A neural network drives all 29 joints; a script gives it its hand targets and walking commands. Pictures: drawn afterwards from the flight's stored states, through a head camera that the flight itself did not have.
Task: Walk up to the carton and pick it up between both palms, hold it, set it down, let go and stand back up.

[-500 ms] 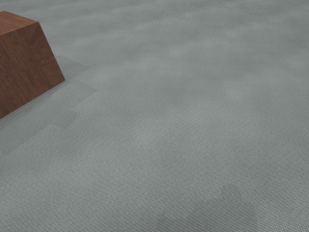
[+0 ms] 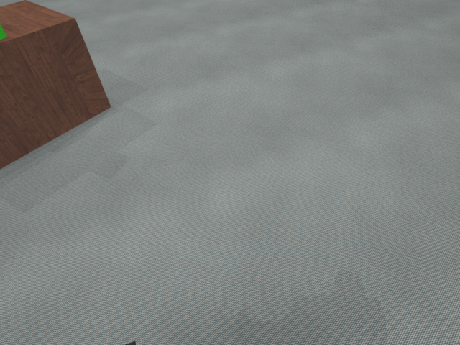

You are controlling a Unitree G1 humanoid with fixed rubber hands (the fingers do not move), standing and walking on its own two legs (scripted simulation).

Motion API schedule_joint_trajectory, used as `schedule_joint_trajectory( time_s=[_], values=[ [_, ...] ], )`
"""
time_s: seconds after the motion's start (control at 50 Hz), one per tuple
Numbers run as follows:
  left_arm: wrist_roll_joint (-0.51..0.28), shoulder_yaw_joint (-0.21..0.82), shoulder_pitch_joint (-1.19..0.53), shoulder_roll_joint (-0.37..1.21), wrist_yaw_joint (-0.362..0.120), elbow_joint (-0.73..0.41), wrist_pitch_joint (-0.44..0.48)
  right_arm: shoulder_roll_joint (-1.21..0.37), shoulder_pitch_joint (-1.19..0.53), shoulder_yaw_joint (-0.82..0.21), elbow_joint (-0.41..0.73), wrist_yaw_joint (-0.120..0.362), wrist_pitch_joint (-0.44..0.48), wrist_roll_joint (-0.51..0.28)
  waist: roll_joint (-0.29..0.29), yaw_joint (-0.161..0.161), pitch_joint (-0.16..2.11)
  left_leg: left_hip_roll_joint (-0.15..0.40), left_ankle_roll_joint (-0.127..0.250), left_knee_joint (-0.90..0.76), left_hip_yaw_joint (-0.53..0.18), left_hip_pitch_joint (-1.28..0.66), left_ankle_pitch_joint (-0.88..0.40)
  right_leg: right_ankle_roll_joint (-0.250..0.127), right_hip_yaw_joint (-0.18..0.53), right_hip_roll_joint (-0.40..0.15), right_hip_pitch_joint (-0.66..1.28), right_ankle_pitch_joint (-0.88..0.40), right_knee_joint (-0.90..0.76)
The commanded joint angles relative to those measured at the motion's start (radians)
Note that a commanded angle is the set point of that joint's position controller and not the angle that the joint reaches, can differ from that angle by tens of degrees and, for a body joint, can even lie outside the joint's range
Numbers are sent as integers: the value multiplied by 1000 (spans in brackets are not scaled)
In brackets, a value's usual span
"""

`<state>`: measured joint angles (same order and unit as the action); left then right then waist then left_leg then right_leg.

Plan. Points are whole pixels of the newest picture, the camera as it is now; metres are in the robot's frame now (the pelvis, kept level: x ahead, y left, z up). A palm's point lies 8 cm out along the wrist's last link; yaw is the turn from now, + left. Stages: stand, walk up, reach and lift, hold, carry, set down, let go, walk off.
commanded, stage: walk up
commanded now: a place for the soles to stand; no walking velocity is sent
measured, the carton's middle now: out of the picture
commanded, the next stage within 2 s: none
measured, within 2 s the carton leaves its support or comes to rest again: neither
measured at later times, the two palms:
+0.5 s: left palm out of the picture +0.13 +0.45 -0.12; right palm (323, 276) +0.30 -0.16 -0.11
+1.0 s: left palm out of the picture +0.20 +0.54 -0.13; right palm (234, 181) +0.57 +0.04 -0.12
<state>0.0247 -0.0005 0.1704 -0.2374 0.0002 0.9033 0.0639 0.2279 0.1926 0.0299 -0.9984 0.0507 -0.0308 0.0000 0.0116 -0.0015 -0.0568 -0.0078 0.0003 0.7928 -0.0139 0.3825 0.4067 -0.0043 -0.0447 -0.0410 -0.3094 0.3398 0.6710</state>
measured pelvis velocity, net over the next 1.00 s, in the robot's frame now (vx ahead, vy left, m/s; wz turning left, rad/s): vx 0.33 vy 0.25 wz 0.57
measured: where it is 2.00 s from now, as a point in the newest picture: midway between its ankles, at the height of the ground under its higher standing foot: (135, 247)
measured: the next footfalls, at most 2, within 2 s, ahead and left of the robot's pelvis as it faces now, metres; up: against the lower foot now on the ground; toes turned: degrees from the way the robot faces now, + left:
left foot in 0.26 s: +0.11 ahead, +0.26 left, +0.00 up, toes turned +19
right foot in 0.54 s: +0.26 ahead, +0.06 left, +0.00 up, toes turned +18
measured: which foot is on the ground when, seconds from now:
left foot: up 0.00-0.24, down 0.26-0.56, up 0.58-0.84, down 0.86-1.00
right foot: down 0.00-0.26, up 0.28-0.52, down 0.54-0.88, up 0.90-1.00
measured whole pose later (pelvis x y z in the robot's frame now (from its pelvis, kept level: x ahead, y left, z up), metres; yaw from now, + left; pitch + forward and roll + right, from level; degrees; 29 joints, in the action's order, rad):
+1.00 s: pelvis +0.33 +0.25 -0.02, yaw +33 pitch -1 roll +1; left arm 0.03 0.00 0.29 -0.41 -0.01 0.90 0.08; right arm 0.37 0.17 0.11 -0.94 0.08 0.03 0.00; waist 0.03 -0.01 -0.09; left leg -0.05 0.07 0.80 0.05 0.43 0.35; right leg -0.01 -0.02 -0.06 -0.31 0.54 1.19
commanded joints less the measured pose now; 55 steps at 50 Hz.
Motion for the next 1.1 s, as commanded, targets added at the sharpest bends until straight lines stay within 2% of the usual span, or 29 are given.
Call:
schedule_joint_trajectory(
  time_s=[0.0, 0.06, 0.14, 0.18, 0.2, 0.22, 0.24, 0.26, 0.28, 0.3, 0.36, 0.48, 0.5, 0.52, 0.54, 0.56, 0.58, 0.6, 0.62, 0.66, 0.8, 0.82, 0.84, 0.86, 0.88, 0.9, 0.92, 0.98, 1.08],
  values=[
    [15, -185, 34, -508, 29, -82, 62, 356, -221, 128, 243, 63, 27, 62, 56, -93, -24, 127, -19, 292, -69, 499, 50, -227, 518, -505, 316, 482, -580],
    [21, -178, -9, -487, 24, -79, 81, 368, -169, 150, 222, 92, 34, 43, 101, -48, 52, 172, -31, 239, -78, 410, 21, -213, 328, -436, 321, 339, -493],
    [32, -181, -24, -512, 5, -81, 80, 349, -198, 149, 240, 100, 38, 28, 186, -56, 46, 181, -9, 59, 14, 322, 9, -209, 118, -401, 245, 273, -421],
    [35, -171, -55, -519, -6, -78, 72, 354, -160, 150, 214, 98, 45, 22, 163, -19, 36, 149, 0, -25, 104, 161, -46, -176, 6, -371, 121, 286, -361],
    [36, -168, -113, -519, -13, -86, 64, 361, -49, 154, 172, 94, 47, 17, 118, 49, 74, 117, 9, -108, 170, 4, -111, -150, -68, -344, 52, 311, -266],
    [36, -152, -150, -484, -17, -97, 55, 393, 100, 164, 111, 82, 47, 15, -20, 132, 151, 47, 20, -169, 210, -235, -95, -109, -161, -276, -58, 192, -40],
    [29, -122, -93, -399, -21, -103, 49, 461, 279, 190, 54, 60, 53, 17, -277, 199, 266, -4, 57, -255, 111, -503, 15, -55, -242, -170, -178, 30, 378],
    [20, -97, -105, -317, -24, -144, 54, 533, 322, 207, 62, 31, 51, 20, -436, 209, 207, 175, 118, -393, -314, -594, 175, -12, -161, -51, -488, 216, 593],
    [4, -92, -179, -346, -23, -173, 53, 587, 236, 202, 97, 27, 49, 21, -329, 181, 160, 305, 234, -632, -708, -496, 496, -18, -72, 1, -630, 248, 616],
    [14, -99, -206, -415, -20, -160, 62, 599, 171, 201, 108, 26, 51, 6, -194, 147, 91, 384, 315, -688, -813, -406, 584, -19, 2, -28, -626, 216, 614],
    [11, -103, -79, -408, -19, -59, 64, 481, 33, 169, 136, 7, 74, 9, -127, 40, 35, 285, 259, -524, -534, -292, 242, -13, 47, -89, -468, 93, 448],
    [6, -113, -78, -438, -33, -67, 84, 474, -36, 156, 170, 15, 84, 13, -175, 23, -91, 324, 297, -470, -554, -60, 184, -6, 109, -73, -324, 180, 155],
    [8, -116, -32, -434, -31, -47, 94, 473, -73, 156, 177, 17, 85, 11, -150, -18, -83, 310, 272, -395, -525, 8, 125, -14, 125, -66, -214, 140, 76],
    [5, -125, 115, -423, -24, -5, 102, 454, -151, 151, 196, 19, 81, 12, -113, -113, -34, 248, 219, -244, -430, 142, 52, -15, 95, -42, 51, 47, -63],
    [14, -145, 306, -459, -8, 55, 109, 381, -204, 128, 219, 20, 81, 6, 48, -221, 58, 83, 118, 47, -246, 319, -8, 1, 177, -56, 364, 91, -237],
    [33, -181, 416, -612, 10, 70, 119, 254, -217, 91, 258, 19, 96, -3, 434, -290, 115, -165, 35, 471, -146, 548, 139, 19, 606, -318, 536, 319, -464],
    [1, -170, 261, -610, 13, 33, 110, 368, -189, 116, 240, 4, 89, -1, 261, -188, 126, -105, 22, 546, -186, 638, 89, -46, 887, -463, 566, 288, -547],
    [-12, -167, 163, -589, 14, -21, 108, 403, -132, 115, 204, -1, 92, -11, 115, -120, 139, -31, 19, 570, -204, 582, 15, -46, 830, -479, 534, 204, -525],
    [-10, -150, 125, -528, 14, -12, 109, 410, -109, 115, 170, 2, 97, -10, 57, -96, 73, -2, 10, 563, -162, 553, -44, -12, 622, -413, 505, -58, -450],
    [-7, -133, 156, -454, 25, -5, 106, 381, -98, 120, 150, 9, 86, -8, 93, -82, 70, 25, 1, 530, -101, 522, -96, 29, 336, -290, 533, -504, -311],
    [1, -141, 169, -477, 18, -44, 73, 308, -290, 88, 238, 46, 92, 9, 151, -109, -3, 52, 18, -108, 128, 358, -94, -119, 21, -226, 423, -539, -280],
    [-3, -138, 124, -491, 15, -52, 66, 313, -211, 93, 210, 46, 98, 12, 159, -62, 52, 24, 42, -164, 161, 187, -106, -126, -30, -226, 357, -608, -178],
    [-10, -131, 56, -478, 9, -73, 57, 318, -26, 106, 147, 41, 103, 15, 127, 38, 138, -19, 71, -246, 183, -93, -213, -118, -116, -203, 247, -682, 10],
    [-12, -104, 72, -425, 4, -91, 55, 399, 177, 140, 87, 29, 104, 18, -37, 123, 281, -23, 112, -244, 94, -452, -233, -97, -144, -152, 78, -604, 313],
    [-6, -83, 107, -358, -4, -104, 60, 456, 295, 172, 76, 6, 92, 10, -172, 176, 332, 100, 169, -239, -150, -725, -139, -55, -108, -59, -230, -152, 503],
    [-17, -83, 82, -351, -9, -154, 69, 555, 316, 184, 95, -13, 85, 2, -301, 172, 336, 298, 325, -379, -655, -820, 16, -22, -59, 88, -518, 203, 688],
    [-9, -95, -13, -445, 1, -158, 77, 547, 291, 181, 105, -20, 85, -22, -175, 178, 243, 402, 423, -485, -845, -748, 99, -11, 52, 36, -606, 222, 711],
    [-4, -93, -20, -418, -10, -110, 83, 468, 142, 156, 118, -35, 101, -7, -25, 85, -20, 320, 328, -455, -574, -430, -95, -21, 104, -83, -557, 96, 554],
    [3, -108, -22, -416, -36, -84, 68, 462, 28, 138, 140, -14, 120, -2, -112, 33, -91, 293, 301, -464, -468, -83, -25, 3, 89, -94, -329, 152, 251]
  ],
)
